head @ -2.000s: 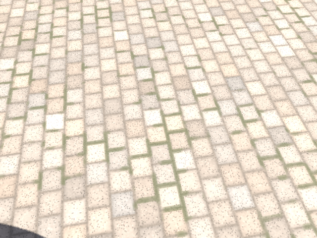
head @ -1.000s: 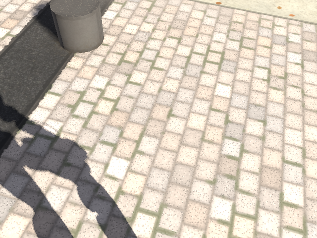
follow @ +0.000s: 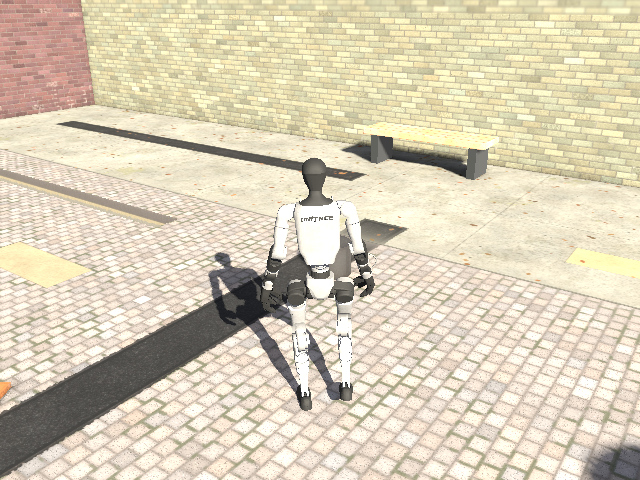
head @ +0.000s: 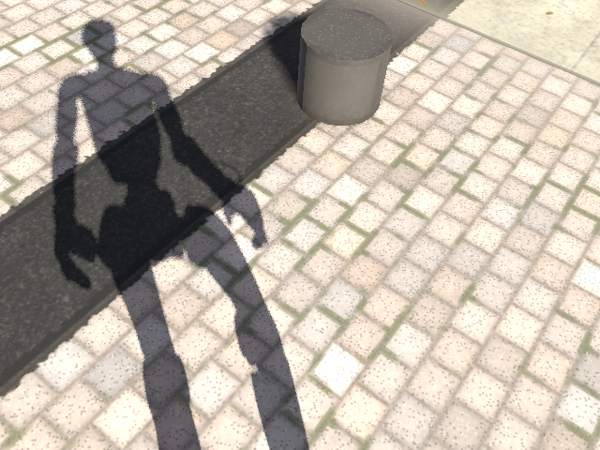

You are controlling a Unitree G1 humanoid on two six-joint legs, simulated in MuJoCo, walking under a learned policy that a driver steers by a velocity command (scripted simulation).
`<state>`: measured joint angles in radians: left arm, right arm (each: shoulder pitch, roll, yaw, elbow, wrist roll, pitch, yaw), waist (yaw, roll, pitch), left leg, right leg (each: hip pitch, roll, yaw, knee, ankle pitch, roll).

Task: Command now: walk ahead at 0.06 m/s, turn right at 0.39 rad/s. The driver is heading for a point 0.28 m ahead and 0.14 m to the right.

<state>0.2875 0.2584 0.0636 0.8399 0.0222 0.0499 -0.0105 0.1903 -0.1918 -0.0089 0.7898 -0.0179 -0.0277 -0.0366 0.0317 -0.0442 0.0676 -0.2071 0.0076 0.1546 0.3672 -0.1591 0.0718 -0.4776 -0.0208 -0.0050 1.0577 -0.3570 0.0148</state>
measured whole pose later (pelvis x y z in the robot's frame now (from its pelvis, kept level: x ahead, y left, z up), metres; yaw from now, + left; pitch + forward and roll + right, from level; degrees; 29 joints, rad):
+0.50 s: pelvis +0.00 -0.04 +0.00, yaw -17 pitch +1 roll +2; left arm 0.22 0.28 0.06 0.71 0.00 0.04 -0.01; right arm 0.20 -0.29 -0.06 0.76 -0.03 0.05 -0.01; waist 0.00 0.04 0.06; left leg -0.50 0.01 -0.01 1.02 -0.37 -0.04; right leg -0.24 0.07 0.05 0.43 -0.20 -0.08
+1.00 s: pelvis +0.01 +0.00 +0.00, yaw -34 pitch +0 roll -1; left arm 0.22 0.33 0.09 0.73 0.01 0.08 -0.04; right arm 0.19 -0.25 -0.02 0.68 -0.02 0.01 -0.04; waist 0.00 -0.05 0.06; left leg -0.20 0.00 0.05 0.42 -0.22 0.04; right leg -0.45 0.09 0.10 1.07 -0.43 0.05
